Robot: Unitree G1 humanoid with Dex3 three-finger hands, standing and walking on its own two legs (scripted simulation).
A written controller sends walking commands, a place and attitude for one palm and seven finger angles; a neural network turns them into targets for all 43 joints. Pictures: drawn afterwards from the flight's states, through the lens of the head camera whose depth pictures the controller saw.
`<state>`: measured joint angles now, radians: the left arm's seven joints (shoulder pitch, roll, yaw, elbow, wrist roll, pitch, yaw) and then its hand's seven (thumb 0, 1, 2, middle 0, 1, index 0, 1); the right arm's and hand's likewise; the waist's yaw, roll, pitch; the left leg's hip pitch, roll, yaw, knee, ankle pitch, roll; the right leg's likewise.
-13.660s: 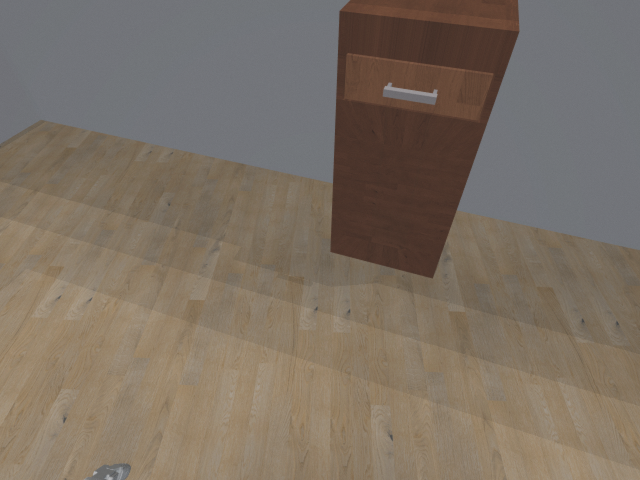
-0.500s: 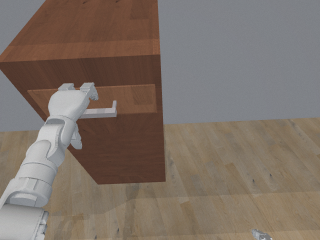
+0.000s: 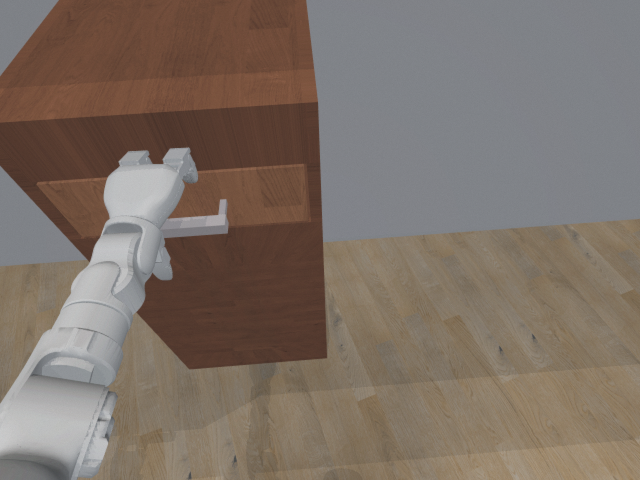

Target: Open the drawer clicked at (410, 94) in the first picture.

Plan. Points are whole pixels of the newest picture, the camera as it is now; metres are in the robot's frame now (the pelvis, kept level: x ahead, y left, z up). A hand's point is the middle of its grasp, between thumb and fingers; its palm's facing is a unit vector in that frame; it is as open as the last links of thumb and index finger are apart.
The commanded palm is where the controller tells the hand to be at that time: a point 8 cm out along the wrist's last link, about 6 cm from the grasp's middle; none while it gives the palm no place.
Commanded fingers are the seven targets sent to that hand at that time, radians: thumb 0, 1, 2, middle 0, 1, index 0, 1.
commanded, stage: move the hooked fingers above the handle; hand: left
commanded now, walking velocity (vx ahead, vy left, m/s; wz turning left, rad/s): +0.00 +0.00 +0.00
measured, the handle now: (181, 217) +0.48 +0.23 +0.01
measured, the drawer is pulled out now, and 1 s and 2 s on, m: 0.00 0.00 0.00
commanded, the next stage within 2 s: none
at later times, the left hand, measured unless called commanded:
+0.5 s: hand (155, 227) +0.42 +0.24 +0.07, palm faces +0.00 +0.00 -1.00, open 13.8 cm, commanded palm +0.41 +0.25 +0.13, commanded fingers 0.00 -0.50 0.30 -0.30 -1.20 -0.30 -1.20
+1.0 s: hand (150, 227) +0.42 +0.24 +0.07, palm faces +0.04 -0.02 -1.00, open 13.8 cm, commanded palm +0.41 +0.25 +0.13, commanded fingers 0.00 -0.50 0.30 -0.30 -1.20 -0.30 -1.20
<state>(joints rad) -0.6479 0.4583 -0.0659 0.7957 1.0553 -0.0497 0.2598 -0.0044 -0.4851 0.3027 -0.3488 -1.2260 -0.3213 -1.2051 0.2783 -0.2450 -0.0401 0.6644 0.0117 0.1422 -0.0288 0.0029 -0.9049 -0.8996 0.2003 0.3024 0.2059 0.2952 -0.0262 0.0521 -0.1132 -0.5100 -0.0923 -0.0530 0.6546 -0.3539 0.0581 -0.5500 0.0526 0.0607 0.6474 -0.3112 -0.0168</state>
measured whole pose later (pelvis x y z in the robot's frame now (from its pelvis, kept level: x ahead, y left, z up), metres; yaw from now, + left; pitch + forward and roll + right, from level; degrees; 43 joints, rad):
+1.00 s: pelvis +0.00 -0.01 +0.00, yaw +0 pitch +13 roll -1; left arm -0.60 0.52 -0.02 0.77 1.05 -0.17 0.26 -0.01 -0.49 0.30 -0.32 -1.21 -0.32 -1.21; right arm 0.32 -0.26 -0.07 0.67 0.01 0.14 -0.05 0.00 -0.90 -0.90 0.20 0.30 0.21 0.30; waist -0.03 0.04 -0.12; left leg -0.54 -0.08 -0.07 0.68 -0.36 0.05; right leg -0.57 0.06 0.04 0.65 -0.31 -0.03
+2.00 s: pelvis -0.01 -0.02 +0.00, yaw +1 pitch +13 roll +0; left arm -0.63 0.58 -0.03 0.86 1.04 -0.12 0.17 -0.01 -0.48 0.30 -0.32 -1.21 -0.32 -1.21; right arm 0.31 -0.28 -0.06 0.65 0.03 0.12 -0.08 0.00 -0.90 -0.90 0.20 0.30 0.21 0.30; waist -0.03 0.04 -0.10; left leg -0.53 -0.06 -0.07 0.65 -0.34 0.03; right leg -0.56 0.08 0.03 0.63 -0.29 -0.05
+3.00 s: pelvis -0.01 +0.00 +0.00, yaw -1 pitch +13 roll +0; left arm -0.69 0.49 -0.04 0.91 1.06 -0.04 0.25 0.00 -0.49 0.30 -0.38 -1.24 -0.36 -1.26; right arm 0.29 -0.24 -0.01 0.66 0.03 0.15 -0.04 0.00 -0.90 -0.90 0.20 0.30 0.21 0.30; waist -0.04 0.06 -0.13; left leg -0.52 -0.08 -0.04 0.65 -0.35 0.06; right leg -0.56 0.06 0.07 0.64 -0.29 -0.02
